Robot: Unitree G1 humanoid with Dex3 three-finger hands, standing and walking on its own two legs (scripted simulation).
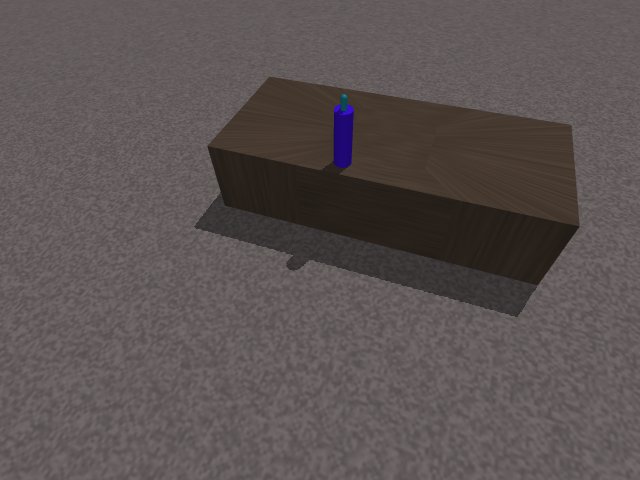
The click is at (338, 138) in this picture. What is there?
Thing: necked bottle
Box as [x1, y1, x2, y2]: [334, 94, 353, 167]
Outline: 345,94 341,95 341,103 334,108 334,163 339,167 348,166 351,161 353,108 346,103
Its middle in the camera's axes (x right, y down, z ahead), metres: +0.08 -0.38 +1.36
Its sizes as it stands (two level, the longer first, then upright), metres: 0.066 0.066 0.272
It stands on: a support 0.33 m high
